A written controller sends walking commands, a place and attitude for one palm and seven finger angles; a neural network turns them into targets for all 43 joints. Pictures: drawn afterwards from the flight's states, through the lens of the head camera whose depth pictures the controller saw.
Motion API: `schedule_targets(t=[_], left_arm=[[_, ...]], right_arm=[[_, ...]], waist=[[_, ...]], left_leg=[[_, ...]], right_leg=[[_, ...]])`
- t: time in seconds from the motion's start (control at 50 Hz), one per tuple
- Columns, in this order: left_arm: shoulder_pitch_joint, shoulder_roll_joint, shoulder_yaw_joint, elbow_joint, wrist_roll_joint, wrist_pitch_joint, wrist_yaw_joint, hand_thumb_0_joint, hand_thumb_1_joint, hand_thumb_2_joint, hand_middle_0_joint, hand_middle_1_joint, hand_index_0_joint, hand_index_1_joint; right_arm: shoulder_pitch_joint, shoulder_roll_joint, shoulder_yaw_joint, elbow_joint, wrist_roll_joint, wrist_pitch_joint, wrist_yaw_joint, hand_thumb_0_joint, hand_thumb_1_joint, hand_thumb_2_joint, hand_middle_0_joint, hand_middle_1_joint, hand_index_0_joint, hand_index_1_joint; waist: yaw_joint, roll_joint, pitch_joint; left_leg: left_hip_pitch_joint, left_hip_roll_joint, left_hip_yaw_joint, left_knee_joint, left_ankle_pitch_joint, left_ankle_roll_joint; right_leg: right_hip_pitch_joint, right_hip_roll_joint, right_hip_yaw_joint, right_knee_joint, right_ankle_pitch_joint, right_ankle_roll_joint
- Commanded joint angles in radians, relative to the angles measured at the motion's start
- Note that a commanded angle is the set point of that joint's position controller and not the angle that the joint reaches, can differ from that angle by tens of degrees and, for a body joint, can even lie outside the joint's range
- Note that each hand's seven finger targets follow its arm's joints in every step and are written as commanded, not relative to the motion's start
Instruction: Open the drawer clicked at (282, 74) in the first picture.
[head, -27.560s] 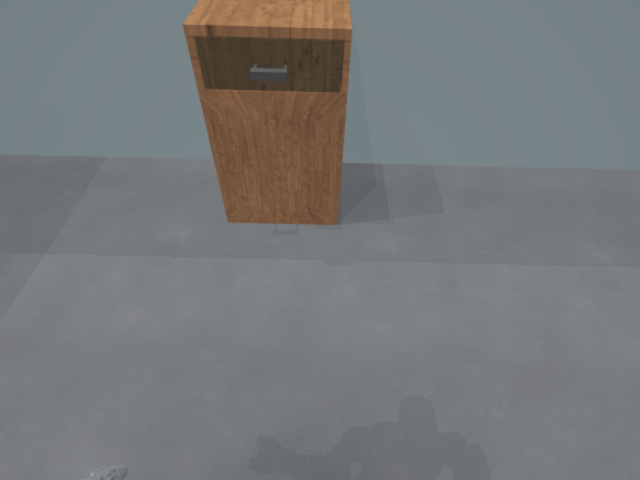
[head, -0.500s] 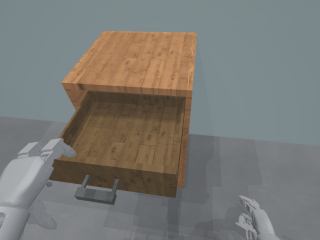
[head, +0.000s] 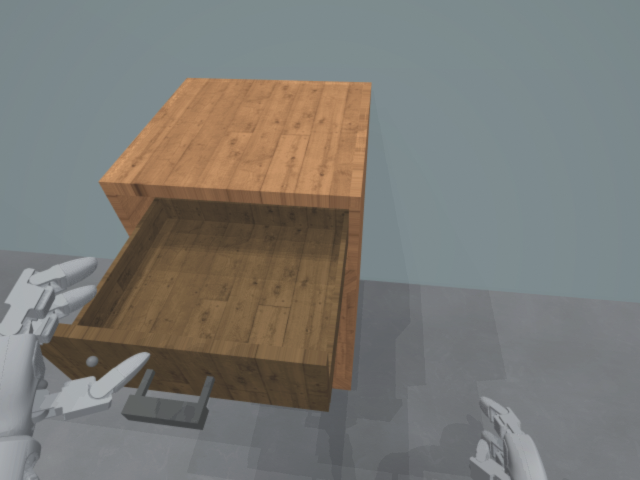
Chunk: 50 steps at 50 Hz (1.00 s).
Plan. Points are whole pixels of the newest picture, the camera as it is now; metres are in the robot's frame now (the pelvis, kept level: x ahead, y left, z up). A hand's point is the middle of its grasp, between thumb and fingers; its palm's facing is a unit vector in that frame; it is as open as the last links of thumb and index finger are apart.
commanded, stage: draw the hand back to the body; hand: left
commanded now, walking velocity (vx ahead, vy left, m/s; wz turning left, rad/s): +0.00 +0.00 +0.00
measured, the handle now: (172, 395) +0.24 +0.25 -0.07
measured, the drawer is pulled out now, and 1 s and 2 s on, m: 0.30 0.30 0.30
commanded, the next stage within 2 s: step back with the hand held close in 0.46 s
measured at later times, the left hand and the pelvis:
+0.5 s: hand (102, 367) +0.17 +0.22 +0.15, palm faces +0.39 -0.81 -0.43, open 7.5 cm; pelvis +0.00 -0.02 +0.00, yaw +0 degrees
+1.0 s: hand (79, 377) +0.17 +0.24 +0.15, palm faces +0.25 -0.80 -0.54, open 7.4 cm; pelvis -0.03 +0.01 +0.00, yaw -1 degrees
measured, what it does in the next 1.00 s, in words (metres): stands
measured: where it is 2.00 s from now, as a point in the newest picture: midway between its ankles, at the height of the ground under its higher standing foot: outside the picture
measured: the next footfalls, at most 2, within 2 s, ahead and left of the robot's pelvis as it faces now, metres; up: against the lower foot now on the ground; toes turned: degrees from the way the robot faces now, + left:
right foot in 1.54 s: -0.06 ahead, -0.11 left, +0.00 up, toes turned +1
left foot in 1.78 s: -0.10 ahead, +0.12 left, +0.00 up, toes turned +0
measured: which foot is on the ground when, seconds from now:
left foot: down 0.00-1.00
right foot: down 0.00-1.00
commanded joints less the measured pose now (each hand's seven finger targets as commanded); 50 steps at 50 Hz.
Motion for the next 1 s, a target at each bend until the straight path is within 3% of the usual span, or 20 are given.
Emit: schedule_targets(t=[0.0,0.04,0.2,0.24,0.26,0.4,0.54,0.56,0.58,0.6,0.68,0.84,0.92,0.98], left_arm=[[-0.045,0.168,0.127,-0.194,-0.011,-0.063,0.023,0.0,0.48,0.72,-0.23,-0.57,-0.23,-0.57],[-0.051,0.172,0.131,-0.203,-0.01,-0.067,0.024,0.0,0.55,0.75,-0.225,-0.525,-0.225,-0.525],[-0.044,0.165,0.125,-0.204,-0.011,-0.066,0.021,0.0,0.83,0.87,-0.205,-0.345,-0.205,-0.345],[-0.048,0.167,0.13,-0.192,-0.009,-0.068,0.023,0.0,0.9,0.9,-0.2,-0.3,-0.2,-0.3],[-0.05,0.162,0.122,-0.2,-0.01,-0.067,0.021,0.0,0.9,0.9,-0.2,-0.3,-0.2,-0.3],[-0.047,0.169,0.129,-0.191,-0.012,-0.068,0.021,0.0,0.9,0.9,-0.2,-0.3,-0.2,-0.3],[-0.051,0.175,0.136,-0.178,-0.009,-0.073,0.025,0.0,0.9,0.9,-0.2,-0.3,-0.2,-0.3],[-0.184,0.301,0.28,-0.274,0.0,-0.118,0.034,0.0,0.9,0.9,-0.2,-0.3,-0.2,-0.3],[-0.101,0.222,0.226,-0.178,0.01,-0.128,0.026,0.0,0.9,0.9,-0.2,-0.3,-0.2,-0.3],[-0.043,0.188,0.194,-0.142,0.016,-0.123,0.02,0.0,0.9,0.9,-0.2,-0.3,-0.2,-0.3],[0.041,0.166,0.174,-0.174,0.022,-0.133,0.02,0.0,0.9,0.9,-0.2,-0.3,-0.2,-0.3],[0.127,0.232,0.238,-0.302,0.024,-0.13,0.049,0.0,0.9,0.9,-0.2,-0.3,-0.2,-0.3],[0.175,0.236,0.249,-0.334,0.018,-0.118,0.06,0.0,0.9,0.9,-0.2,-0.3,-0.2,-0.3],[0.177,0.207,0.225,-0.341,0.02,-0.117,0.072,0.0,0.9,0.9,-0.2,-0.3,-0.2,-0.3]], right_arm=[[-0.126,-0.082,-0.039,-0.169,0.0,-0.048,-0.008,0.0,-0.9,-0.9,0.2,0.3,0.2,0.3],[-0.128,-0.081,-0.038,-0.165,-0.001,-0.05,-0.009,0.0,-0.9,-0.9,0.2,0.3,0.2,0.3],[-0.132,-0.075,-0.038,-0.171,0.001,-0.049,-0.006,0.0,-0.9,-0.9,0.2,0.3,0.2,0.3],[-0.13,-0.075,-0.037,-0.162,-0.001,-0.049,-0.005,0.0,-0.9,-0.9,0.2,0.3,0.2,0.3],[-0.13,-0.072,-0.036,-0.171,0.001,-0.049,-0.004,0.0,-0.9,-0.9,0.2,0.3,0.2,0.3],[-0.142,-0.071,-0.037,-0.173,0.001,-0.048,-0.005,0.0,-0.9,-0.9,0.2,0.3,0.2,0.3],[-0.142,-0.071,-0.039,-0.16,-0.001,-0.052,-0.005,0.0,-0.9,-0.9,0.2,0.3,0.2,0.3],[-0.095,-0.101,-0.042,-0.206,0.011,-0.029,-0.004,0.0,-0.9,-0.9,0.2,0.3,0.2,0.3],[-0.096,-0.096,-0.047,-0.174,0.0,-0.012,0.001,0.0,-0.9,-0.9,0.2,0.3,0.2,0.3],[-0.106,-0.096,-0.052,-0.188,0.008,0.0,0.008,0.0,-0.9,-0.9,0.2,0.3,0.2,0.3],[-0.109,-0.103,-0.062,-0.212,0.011,0.028,0.022,0.0,-0.9,-0.9,0.2,0.3,0.2,0.3],[-0.113,-0.101,-0.075,-0.253,0.009,0.054,0.011,0.0,-0.9,-0.9,0.2,0.3,0.2,0.3],[-0.113,-0.102,-0.076,-0.259,0.002,0.048,0.007,0.0,-0.9,-0.9,0.2,0.3,0.2,0.3],[-0.096,-0.099,-0.074,-0.262,-0.013,0.034,0.001,0.0,-0.9,-0.9,0.2,0.3,0.2,0.3]], waist=[[0.0,-0.046,-0.085],[-0.002,-0.008,-0.085],[-0.002,-0.026,-0.073],[-0.001,-0.001,-0.065],[-0.002,-0.029,-0.066],[0.003,-0.042,-0.066],[0.002,-0.02,-0.062],[-0.041,-0.048,0.042],[-0.053,-0.104,0.024],[-0.054,-0.135,-0.004],[-0.055,-0.087,-0.095],[-0.055,-0.038,-0.205],[-0.05,0.043,-0.209],[-0.059,0.046,-0.164]], left_leg=[[-0.01,0.044,0.033,-0.027,0.35,0.001],[-0.007,0.038,0.039,-0.025,0.338,0.002],[-0.008,0.039,0.039,-0.023,0.334,0.005],[-0.004,0.036,0.043,-0.022,0.327,0.004],[-0.007,0.039,0.036,-0.025,0.332,0.004],[-0.006,0.036,0.04,-0.027,0.3,0.011],[-0.002,0.03,0.043,-0.025,0.296,0.011],[-0.052,0.037,0.002,0.008,0.197,0.02],[-0.053,0.026,-0.005,0.044,0.156,0.023],[-0.045,0.024,0.003,0.06,0.146,0.025],[-0.044,0.047,0.005,0.023,0.215,0.029],[-0.109,0.096,-0.032,0.017,0.525,0.008],[-0.137,0.118,-0.052,0.019,0.582,0.001],[-0.219,0.154,-0.085,-0.015,0.522,0.012]], right_leg=[[0.045,-0.072,-0.009,-0.036,0.304,0.016],[0.041,-0.072,-0.005,-0.046,0.297,0.016],[0.036,-0.075,-0.003,-0.043,0.308,0.021],[0.027,-0.073,-0.004,-0.054,0.291,0.02],[0.032,-0.074,-0.005,-0.046,0.294,0.02],[0.032,-0.078,0.007,-0.06,0.275,0.025],[0.03,-0.078,0.007,-0.075,0.264,0.025],[-0.085,-0.128,0.156,-0.131,0.319,0.008],[-0.089,-0.154,0.166,-0.144,0.312,0.002],[-0.088,-0.173,0.187,-0.14,0.329,0.001],[-0.039,-0.167,0.147,-0.083,0.358,0.01],[0.06,-0.129,0.066,0.062,0.54,0.018],[0.025,-0.113,0.049,0.106,0.467,0.012],[-0.003,-0.087,0.029,0.155,0.268,0.02]])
